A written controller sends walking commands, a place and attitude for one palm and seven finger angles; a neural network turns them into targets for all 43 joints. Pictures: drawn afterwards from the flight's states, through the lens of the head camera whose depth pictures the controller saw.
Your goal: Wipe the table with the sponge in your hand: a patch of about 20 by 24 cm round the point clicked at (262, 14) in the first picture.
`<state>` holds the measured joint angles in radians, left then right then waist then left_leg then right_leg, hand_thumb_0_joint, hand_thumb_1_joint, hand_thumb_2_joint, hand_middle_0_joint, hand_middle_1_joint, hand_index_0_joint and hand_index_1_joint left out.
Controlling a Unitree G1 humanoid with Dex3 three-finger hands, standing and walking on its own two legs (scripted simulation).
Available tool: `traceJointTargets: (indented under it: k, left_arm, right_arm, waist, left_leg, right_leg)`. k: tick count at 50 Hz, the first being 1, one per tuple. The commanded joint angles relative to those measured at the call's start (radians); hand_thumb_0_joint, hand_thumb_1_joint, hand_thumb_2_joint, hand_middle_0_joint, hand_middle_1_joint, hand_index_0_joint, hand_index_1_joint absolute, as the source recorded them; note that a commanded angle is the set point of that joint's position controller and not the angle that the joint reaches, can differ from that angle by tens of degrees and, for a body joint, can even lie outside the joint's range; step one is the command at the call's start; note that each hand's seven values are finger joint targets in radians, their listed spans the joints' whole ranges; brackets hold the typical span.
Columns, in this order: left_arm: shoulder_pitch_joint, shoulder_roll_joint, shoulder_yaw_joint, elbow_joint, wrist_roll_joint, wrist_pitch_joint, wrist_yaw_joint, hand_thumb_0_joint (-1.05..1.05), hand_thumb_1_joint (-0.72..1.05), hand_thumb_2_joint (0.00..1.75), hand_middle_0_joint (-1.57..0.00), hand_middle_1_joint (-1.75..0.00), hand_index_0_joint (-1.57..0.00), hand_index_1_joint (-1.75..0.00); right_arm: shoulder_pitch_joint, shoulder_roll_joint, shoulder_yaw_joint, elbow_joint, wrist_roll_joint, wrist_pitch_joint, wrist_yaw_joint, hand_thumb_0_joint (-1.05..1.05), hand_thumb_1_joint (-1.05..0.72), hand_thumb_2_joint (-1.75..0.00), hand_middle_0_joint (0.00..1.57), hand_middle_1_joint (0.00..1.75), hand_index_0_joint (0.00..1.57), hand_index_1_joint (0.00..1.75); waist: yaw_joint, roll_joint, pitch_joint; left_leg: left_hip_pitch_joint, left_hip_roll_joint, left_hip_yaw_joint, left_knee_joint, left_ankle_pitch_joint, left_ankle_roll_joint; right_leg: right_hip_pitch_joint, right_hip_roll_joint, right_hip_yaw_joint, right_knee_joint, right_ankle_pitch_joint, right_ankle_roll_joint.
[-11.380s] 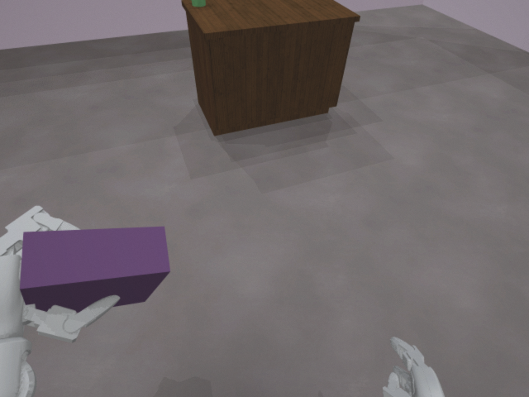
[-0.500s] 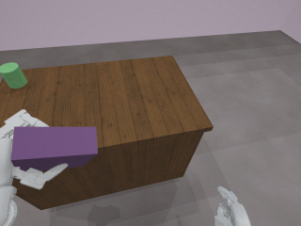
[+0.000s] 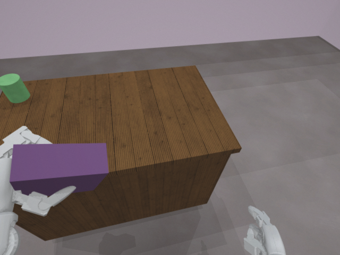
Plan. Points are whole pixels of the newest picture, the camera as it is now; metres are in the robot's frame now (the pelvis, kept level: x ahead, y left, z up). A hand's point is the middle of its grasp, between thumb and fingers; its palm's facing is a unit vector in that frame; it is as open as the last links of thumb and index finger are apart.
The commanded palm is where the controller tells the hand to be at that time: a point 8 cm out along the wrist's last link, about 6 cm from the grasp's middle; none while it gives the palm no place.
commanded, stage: look again from close up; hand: left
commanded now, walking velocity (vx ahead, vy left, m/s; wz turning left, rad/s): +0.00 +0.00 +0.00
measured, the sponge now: (75, 171) +0.23 +0.21 +0.13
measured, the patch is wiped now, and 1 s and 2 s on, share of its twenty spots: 0.00 0.00 0.00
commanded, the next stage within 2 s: shuffle to correct the standing spot in 0.22 s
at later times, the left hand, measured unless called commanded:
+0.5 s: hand (34, 179) +0.20 +0.26 +0.15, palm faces +0.40 -0.84 -0.37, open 9.8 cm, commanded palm +0.15 +0.29 +0.17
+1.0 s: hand (85, 139) +0.29 +0.20 +0.15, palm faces +0.27 -0.84 -0.47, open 9.8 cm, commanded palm +0.24 +0.25 +0.17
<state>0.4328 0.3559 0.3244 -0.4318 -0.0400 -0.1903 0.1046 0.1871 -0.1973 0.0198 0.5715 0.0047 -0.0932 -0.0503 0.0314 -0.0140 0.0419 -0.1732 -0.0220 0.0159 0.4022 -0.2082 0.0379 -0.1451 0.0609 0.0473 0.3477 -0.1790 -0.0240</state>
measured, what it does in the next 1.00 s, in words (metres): shifts its weight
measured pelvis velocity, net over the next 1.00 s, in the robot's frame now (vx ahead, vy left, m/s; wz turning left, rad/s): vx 0.05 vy -0.01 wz -0.11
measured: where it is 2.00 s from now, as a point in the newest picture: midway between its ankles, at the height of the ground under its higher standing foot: outside the picture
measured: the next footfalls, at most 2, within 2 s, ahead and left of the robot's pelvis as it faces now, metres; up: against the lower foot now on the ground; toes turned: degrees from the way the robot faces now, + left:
left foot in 1.32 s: +0.19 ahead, +0.13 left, +0.00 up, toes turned -11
right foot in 1.48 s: +0.14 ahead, -0.07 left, +0.00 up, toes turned -10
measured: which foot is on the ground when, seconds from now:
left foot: down 0.00-1.00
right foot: down 0.00-1.00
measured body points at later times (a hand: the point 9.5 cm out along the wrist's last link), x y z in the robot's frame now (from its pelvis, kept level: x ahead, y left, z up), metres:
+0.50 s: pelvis -0.01 +0.01 +0.00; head -0.01 +0.02 +0.45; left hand +0.17 +0.30 +0.17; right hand +0.17 -0.22 -0.08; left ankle +0.01 +0.09 -0.75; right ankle +0.00 -0.11 -0.75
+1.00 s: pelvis +0.05 -0.01 -0.02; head +0.06 -0.02 +0.42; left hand +0.27 +0.25 +0.17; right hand +0.19 -0.26 -0.11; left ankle +0.01 +0.09 -0.74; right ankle +0.03 -0.08 -0.75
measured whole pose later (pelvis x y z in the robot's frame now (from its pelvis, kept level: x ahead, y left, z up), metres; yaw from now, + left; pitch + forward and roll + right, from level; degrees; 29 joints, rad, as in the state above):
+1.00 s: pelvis +0.05 -0.01 -0.02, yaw -6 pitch -1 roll +0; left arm 0.48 0.40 0.38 -0.47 -0.03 -0.20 0.11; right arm 0.22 -0.21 0.00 0.56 0.00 -0.07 -0.05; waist -0.01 0.01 0.04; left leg -0.19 0.02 0.11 0.66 -0.43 0.03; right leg -0.27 0.05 -0.05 0.65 -0.36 -0.07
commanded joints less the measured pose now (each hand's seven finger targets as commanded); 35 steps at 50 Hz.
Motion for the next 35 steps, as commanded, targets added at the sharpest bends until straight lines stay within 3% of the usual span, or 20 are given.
traceJointTargets:
  k: [1,2,11,14,16,17,20,23,25,26,29,32,35]
  left_arm:
    - [-0.075,0.179,0.128,-0.219,-0.01,-0.067,0.022,0.0,0.1,1.3,-1.2,-1.6,-1.2,-1.6]
    - [-0.08,0.156,0.107,-0.221,-0.01,-0.069,0.02,0.0,0.1,1.3,-1.2,-1.6,-1.2,-1.6]
    - [-0.073,0.187,0.133,-0.247,-0.006,-0.07,0.025,0.0,0.1,1.3,-1.2,-1.6,-1.2,-1.6]
    - [-0.081,0.153,0.103,-0.222,-0.006,-0.071,0.023,0.0,0.1,1.3,-1.2,-1.6,-1.2,-1.6]
    - [-0.087,0.175,0.125,-0.225,-0.003,-0.072,0.025,0.0,0.1,1.3,-1.2,-1.6,-1.2,-1.6]
    - [-0.092,0.149,0.101,-0.215,-0.001,-0.075,0.022,0.0,0.1,1.3,-1.2,-1.6,-1.2,-1.6]
    - [-0.101,0.145,0.096,-0.206,0.004,-0.075,0.021,0.0,0.1,1.3,-1.2,-1.6,-1.2,-1.6]
    - [-0.133,0.138,0.087,-0.212,0.014,-0.075,0.023,0.0,0.1,1.3,-1.2,-1.6,-1.2,-1.6]
    - [-0.156,0.142,0.087,-0.222,0.022,-0.078,0.026,0.0,0.1,1.3,-1.2,-1.6,-1.2,-1.6]
    - [-0.17,0.164,0.105,-0.233,0.022,-0.078,0.028,0.0,0.1,1.3,-1.2,-1.6,-1.2,-1.6]
    - [-0.164,0.148,0.096,-0.21,0.023,-0.081,0.032,0.0,0.1,1.3,-1.2,-1.6,-1.2,-1.6]
    - [-0.142,0.158,0.108,-0.218,0.014,-0.087,0.029,0.0,0.1,1.3,-1.2,-1.6,-1.2,-1.6]
    - [-0.127,0.166,0.12,-0.212,0.006,-0.092,0.027,0.0,0.1,1.3,-1.2,-1.6,-1.2,-1.6]
  right_arm:
    - [-0.089,-0.125,-0.048,-0.148,-0.001,-0.055,-0.01,0.0,-0.9,-0.9,0.2,0.3,0.2,0.3]
    - [-0.081,-0.123,-0.046,-0.147,-0.001,-0.053,-0.008,0.0,-0.9,-0.9,0.2,0.3,0.2,0.3]
    - [-0.088,-0.125,-0.046,-0.145,-0.001,-0.059,-0.012,0.0,-0.9,-0.9,0.2,0.3,0.2,0.3]
    - [-0.08,-0.126,-0.046,-0.141,0.0,-0.056,-0.011,0.0,-0.9,-0.9,0.2,0.3,0.2,0.3]
    - [-0.088,-0.128,-0.047,-0.139,-0.002,-0.057,-0.013,0.0,-0.9,-0.9,0.2,0.3,0.2,0.3]
    - [-0.081,-0.126,-0.046,-0.136,-0.002,-0.056,-0.011,0.0,-0.9,-0.9,0.2,0.3,0.2,0.3]
    - [-0.079,-0.135,-0.056,-0.136,-0.003,-0.051,-0.011,0.0,-0.9,-0.9,0.2,0.3,0.2,0.3]
    - [-0.08,-0.135,-0.055,-0.136,-0.005,-0.051,-0.014,0.0,-0.9,-0.9,0.2,0.3,0.2,0.3]
    - [-0.08,-0.137,-0.056,-0.135,-0.003,-0.052,-0.016,0.0,-0.9,-0.9,0.2,0.3,0.2,0.3]
    - [-0.081,-0.137,-0.054,-0.134,-0.006,-0.054,-0.018,0.0,-0.9,-0.9,0.2,0.3,0.2,0.3]
    - [-0.071,-0.134,-0.056,-0.129,-0.004,-0.056,-0.017,0.0,-0.9,-0.9,0.2,0.3,0.2,0.3]
    - [-0.066,-0.131,-0.057,-0.125,-0.004,-0.057,-0.014,0.0,-0.9,-0.9,0.2,0.3,0.2,0.3]
    - [-0.062,-0.129,-0.062,-0.126,0.0,-0.05,-0.007,0.0,-0.9,-0.9,0.2,0.3,0.2,0.3]
  waist:
    - [-0.006,0.061,-0.149]
    - [-0.009,0.058,-0.155]
    - [-0.004,0.089,-0.157]
    - [-0.009,0.056,-0.129]
    - [-0.007,0.09,-0.125]
    - [-0.011,0.082,-0.128]
    - [-0.016,0.073,-0.122]
    - [-0.02,0.117,-0.08]
    - [-0.02,0.137,-0.066]
    - [-0.021,0.146,-0.061]
    - [-0.019,0.096,-0.069]
    - [-0.024,0.074,-0.099]
    - [-0.028,-0.007,-0.106]
  left_leg:
    - [0.033,0.076,-0.073,-0.06,0.146,-0.02]
    - [0.029,0.078,-0.075,-0.063,0.141,-0.019]
    - [0.012,0.087,-0.085,-0.088,0.12,-0.023]
    - [-0.011,0.083,-0.09,-0.096,0.056,-0.022]
    - [-0.027,0.083,-0.092,-0.106,0.025,-0.021]
    - [-0.033,0.091,-0.096,-0.112,-0.01,-0.021]
    - [-0.06,0.107,-0.109,-0.115,-0.187,0.005]
    - [-0.106,0.133,-0.14,-0.139,-0.348,0.029]
    - [-0.123,0.154,-0.158,-0.145,-0.391,0.044]
    - [-0.12,0.161,-0.163,-0.146,-0.389,0.047]
    - [-0.115,0.152,-0.139,-0.077,-0.302,0.05]
    - [-0.06,0.113,-0.081,0.035,-0.111,0.032]
    - [-0.053,0.073,-0.022,0.166,-0.038,0.018]
  right_leg:
    - [0.036,-0.085,0.069,-0.036,0.206,0.002]
    - [0.045,-0.085,0.062,-0.029,0.198,0.002]
    - [0.055,-0.075,0.04,-0.01,0.167,0.007]
    - [0.039,-0.076,0.046,-0.026,0.125,0.005]
    - [0.042,-0.076,0.048,-0.028,0.107,0.005]
    - [0.044,-0.074,0.043,-0.016,0.083,0.002]
    - [0.012,-0.063,0.053,0.009,-0.039,-0.009]
    - [-0.036,-0.048,0.05,0.054,-0.13,-0.018]
    - [-0.05,-0.034,0.033,0.1,-0.125,-0.021]
    - [-0.06,-0.032,0.026,0.116,-0.115,-0.021]
    - [-0.05,-0.041,0.04,0.115,-0.072,-0.035]
    - [-0.072,-0.074,0.113,0.111,0.014,-0.063]
    - [-0.09,-0.126,0.228,0.075,0.03,-0.099]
